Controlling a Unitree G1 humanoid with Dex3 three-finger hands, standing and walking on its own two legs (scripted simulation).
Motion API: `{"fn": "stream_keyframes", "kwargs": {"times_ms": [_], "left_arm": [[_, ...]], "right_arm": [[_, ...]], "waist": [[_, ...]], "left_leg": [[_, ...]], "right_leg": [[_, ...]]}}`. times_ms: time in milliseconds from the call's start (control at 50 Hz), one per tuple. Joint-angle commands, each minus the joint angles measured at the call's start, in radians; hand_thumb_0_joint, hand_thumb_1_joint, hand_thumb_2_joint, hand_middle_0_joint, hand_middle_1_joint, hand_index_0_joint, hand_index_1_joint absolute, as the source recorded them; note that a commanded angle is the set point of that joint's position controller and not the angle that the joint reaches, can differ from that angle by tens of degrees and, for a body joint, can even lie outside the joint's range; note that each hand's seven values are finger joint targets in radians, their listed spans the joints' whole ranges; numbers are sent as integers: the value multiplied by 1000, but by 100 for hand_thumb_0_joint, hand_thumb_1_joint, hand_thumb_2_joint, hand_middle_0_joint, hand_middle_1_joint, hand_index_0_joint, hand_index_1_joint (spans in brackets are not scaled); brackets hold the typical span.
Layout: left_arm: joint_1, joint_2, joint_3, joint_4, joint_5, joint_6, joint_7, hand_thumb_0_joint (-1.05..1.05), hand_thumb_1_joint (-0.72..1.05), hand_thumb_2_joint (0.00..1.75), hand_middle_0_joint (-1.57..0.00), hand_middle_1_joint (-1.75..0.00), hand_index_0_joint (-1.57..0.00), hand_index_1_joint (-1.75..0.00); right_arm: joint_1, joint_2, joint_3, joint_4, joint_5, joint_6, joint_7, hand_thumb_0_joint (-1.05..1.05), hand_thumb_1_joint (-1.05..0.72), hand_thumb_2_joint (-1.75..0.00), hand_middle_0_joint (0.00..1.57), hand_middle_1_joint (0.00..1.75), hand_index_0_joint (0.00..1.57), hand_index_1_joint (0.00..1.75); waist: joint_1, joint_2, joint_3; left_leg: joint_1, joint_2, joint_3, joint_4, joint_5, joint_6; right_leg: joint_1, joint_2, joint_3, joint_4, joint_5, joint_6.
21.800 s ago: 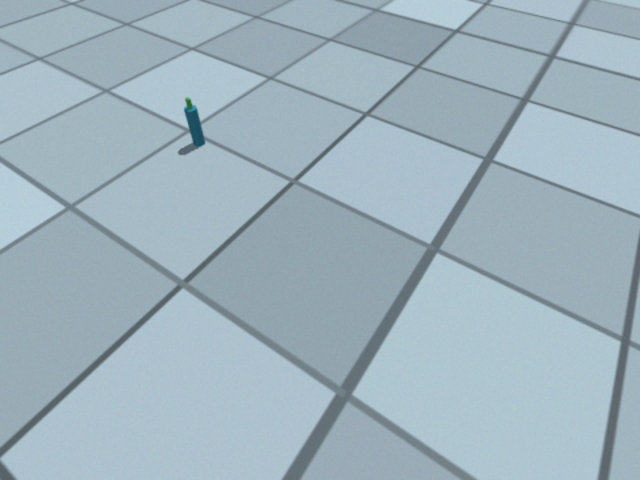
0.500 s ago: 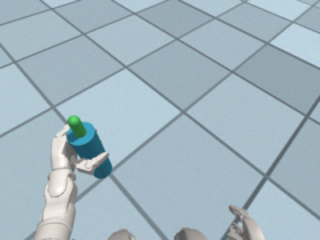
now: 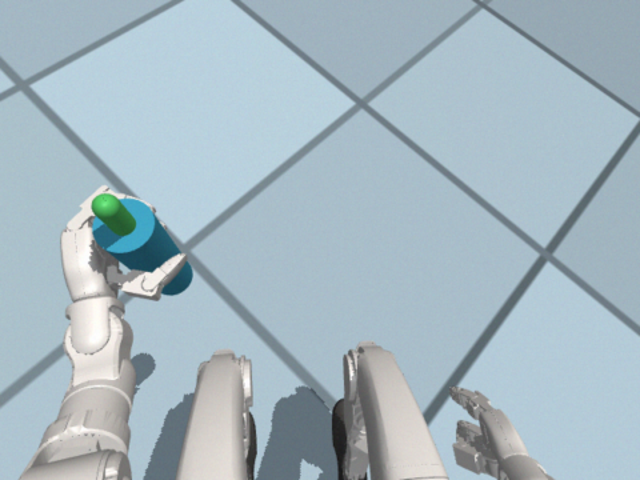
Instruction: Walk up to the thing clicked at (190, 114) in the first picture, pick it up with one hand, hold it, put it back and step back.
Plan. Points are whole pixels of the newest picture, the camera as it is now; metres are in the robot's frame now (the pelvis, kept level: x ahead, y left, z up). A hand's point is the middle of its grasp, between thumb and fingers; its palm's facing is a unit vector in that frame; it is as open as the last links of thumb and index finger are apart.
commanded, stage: crouch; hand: left
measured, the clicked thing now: (146, 248) +0.39 +0.19 -0.03
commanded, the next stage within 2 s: lower in 1.16 s
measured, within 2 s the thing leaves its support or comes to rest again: neither
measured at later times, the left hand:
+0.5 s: hand (167, 267) +0.42 +0.21 -0.21, palm faces +0.21 -0.98 -0.03, open 9.2 cm
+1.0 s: hand (173, 272) +0.43 +0.22 -0.29, palm faces +0.20 -0.98 -0.01, open 9.2 cm
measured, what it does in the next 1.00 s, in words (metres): lowers itself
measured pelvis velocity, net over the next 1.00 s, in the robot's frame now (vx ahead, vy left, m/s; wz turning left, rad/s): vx -0.05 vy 0.00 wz -0.08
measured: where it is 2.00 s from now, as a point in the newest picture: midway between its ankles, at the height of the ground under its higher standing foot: (296, 474)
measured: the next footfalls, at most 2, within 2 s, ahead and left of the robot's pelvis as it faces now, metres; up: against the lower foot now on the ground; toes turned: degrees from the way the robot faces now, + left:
none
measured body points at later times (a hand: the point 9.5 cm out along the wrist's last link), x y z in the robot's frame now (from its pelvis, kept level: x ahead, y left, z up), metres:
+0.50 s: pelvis -0.05 +0.00 -0.16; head +0.16 +0.04 +0.24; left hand +0.40 +0.27 -0.20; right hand +0.03 -0.28 -0.28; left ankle +0.04 +0.12 -0.52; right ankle +0.05 -0.13 -0.52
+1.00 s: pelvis -0.05 +0.00 -0.22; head +0.17 +0.06 +0.17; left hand +0.41 +0.28 -0.28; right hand +0.03 -0.28 -0.32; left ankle +0.04 +0.12 -0.52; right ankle +0.05 -0.13 -0.52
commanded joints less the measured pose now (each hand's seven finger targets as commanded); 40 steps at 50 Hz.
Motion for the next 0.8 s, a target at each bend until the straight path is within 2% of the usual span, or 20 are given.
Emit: {"fn": "stream_keyframes", "kwargs": {"times_ms": [0, 40, 80, 100, 140, 160, 180, 240, 320, 340, 420, 440, 500, 520, 580, 600, 620, 660, 700, 780], "left_arm": [[-413, 202, 75, -219, -25, -113, 1, 0, 17, 137, -133, -151, -134, -152], [-460, 237, 96, -158, -11, -118, -11, 0, 15, 137, -134, -152, -135, -153], [-495, 235, 82, -79, 1, -121, -34, 0, 13, 135, -137, -152, -137, -153], [-496, 270, 112, -49, 4, -125, -42, 0, 11, 135, -137, -151, -137, -152], [-525, 279, 120, -4, 9, -131, -56, 0, 10, 133, -136, -151, -137, -152], [-517, 314, 153, 19, 8, -129, -61, 0, 11, 132, -137, -150, -138, -151], [-560, 318, 144, -7, 13, -133, -64, 0, 9, 131, -137, -150, -138, -150], [-588, 395, 199, 4, 26, -132, -50, 0, 10, 131, -135, -148, -136, -149], [-664, 423, 205, -33, 31, -123, -61, 0, 7, 131, -136, -150, -137, -151], [-670, 411, 194, -17, 33, -117, -61, 0, 8, 131, -135, -149, -136, -150], [-724, 457, 219, -1, 34, -113, -62, 0, 9, 128, -133, -145, -133, -146], [-714, 437, 203, 22, 35, -112, -66, 0, 10, 127, -133, -145, -134, -145], [-659, 454, 217, 107, 38, -106, -83, 0, 9, 126, -131, -144, -132, -144], [-666, 483, 235, 92, 36, -108, -87, 0, 11, 125, -132, -143, -133, -144], [-626, 451, 230, 119, 26, -102, -99, 0, 11, 126, -133, -146, -135, -145], [-655, 505, 273, 83, 25, -104, -97, 0, 11, 126, -133, -145, -135, -145], [-647, 528, 273, 95, 33, -101, -96, 0, 10, 126, -133, -146, -135, -145], [-654, 481, 249, 93, 33, -101, -98, 0, 13, 127, -133, -146, -136, -145], [-679, 539, 285, 52, 38, -107, -87, 0, 11, 129, -132, -147, -134, -147], [-691, 506, 255, 17, 43, -109, -93, 0, 15, 127, -131, -145, -133, -144]], "right_arm": [[116, -190, -65, -51, -11, -8, -7, 0, -92, -91, 20, 30, 20, 30], [118, -191, -61, -34, -16, -5, -2, 0, -92, -91, 20, 30, 20, 30], [118, -191, -59, -26, -23, -5, 1, 0, -92, -91, 20, 30, 20, 30], [124, -195, -54, -23, -24, -2, 1, 0, -92, -91, 20, 30, 20, 30], [115, -193, -44, -23, -34, 0, 8, 0, -92, -91, 20, 30, 20, 30], [98, -205, -42, -44, -33, -1, 9, 0, -92, -91, 20, 30, 20, 30], [96, -204, -41, -45, -37, 1, 10, 0, -92, -91, 20, 30, 20, 30], [95, -211, -35, -55, -39, 9, 9, 0, -91, -91, 20, 30, 20, 30], [113, -222, -26, -34, -38, 15, 5, 0, -92, -91, 20, 30, 20, 30], [111, -225, -26, -35, -37, 14, 3, 0, -92, -91, 20, 30, 20, 30], [111, -241, -17, -20, -40, 15, -4, 0, -91, -91, 20, 30, 20, 30], [108, -238, -11, -25, -41, 16, -5, 0, -91, -91, 20, 30, 20, 30], [104, -251, 2, -23, -45, 16, -4, 0, -91, -91, 20, 30, 20, 30], [98, -256, 6, -24, -47, 17, -6, 0, -91, -91, 20, 30, 20, 30], [105, -262, 20, -35, -52, 19, -3, 0, -90, -90, 20, 30, 20, 30], [111, -272, 19, -29, -56, 22, -3, 0, -90, -90, 20, 30, 20, 30], [108, -275, 25, -31, -56, 25, -3, 0, -90, -90, 20, 30, 20, 30], [102, -272, 31, -31, -62, 26, 0, 0, -91, -91, 20, 30, 20, 30], [118, -278, 35, -16, -68, 35, -2, 0, -90, -91, 20, 30, 20, 30], [119, -289, 39, -10, -80, 40, 3, 0, -91, -91, 20, 30, 20, 30]], "waist": [[-32, 75, -656], [-47, 67, -657], [-69, 44, -645], [-58, 42, -638], [-54, 75, -640], [-36, 82, -644], [-39, 134, -645], [-22, 160, -634], [-59, 204, -681], [-68, 199, -670], [-90, 204, -609], [-96, 195, -608], [-102, 165, -558], [-93, 165, -558], [-100, 164, -553], [-86, 174, -579], [-85, 208, -573], [-100, 203, -565], [-96, 234, -557], [-121, 272, -570]], "left_leg": [[340, -31, -41, -88, 428, 16], [264, -31, -42, -29, 402, 18], [169, -31, -33, 34, 349, 23], [131, -33, -29, 47, 324, 21], [84, -35, -20, 81, 279, 18], [84, -35, -17, 90, 241, 15], [75, -35, -13, 90, 196, 7], [-2, -36, -1, 102, 75, 0], [0, -35, -9, 156, 103, 2], [-11, -36, -7, 172, 97, 4], [-75, -32, -16, 216, 51, 6], [-92, -34, -12, 227, 43, 8], [-148, -33, -15, 262, 28, 13], [-168, -35, -9, 280, 27, 16], [-189, -35, -14, 313, 71, 14], [-177, -35, -13, 324, 88, 12], [-170, -32, -16, 324, 95, 9], [-171, -29, -25, 338, 101, 6], [-181, -28, -26, 344, 99, 4], [-136, -21, -44, 365, 130, -2]], "right_leg": [[208, 34, 21, -87, 400, -32], [169, 31, 22, -37, 386, -30], [131, 30, 30, -4, 350, -26], [122, 29, 30, 15, 325, -27], [82, 27, 32, 50, 275, -30], [46, 28, 27, 65, 230, -32], [8, 28, 25, 82, 184, -38], [-17, 30, 22, 103, 77, -38], [-88, 29, -13, 192, 127, -42], [-105, 29, -17, 204, 124, -41], [-176, 27, -32, 255, 96, -40], [-173, 28, -36, 260, 89, -38], [-198, 31, -46, 288, 74, -35], [-199, 31, -44, 295, 75, -34], [-204, 33, -55, 330, 111, -34], [-203, 35, -55, 337, 126, -34], [-213, 34, -58, 356, 129, -36], [-238, 37, -65, 373, 135, -37], [-234, 39, -68, 380, 136, -38], [-274, 39, -81, 411, 169, -41]]}}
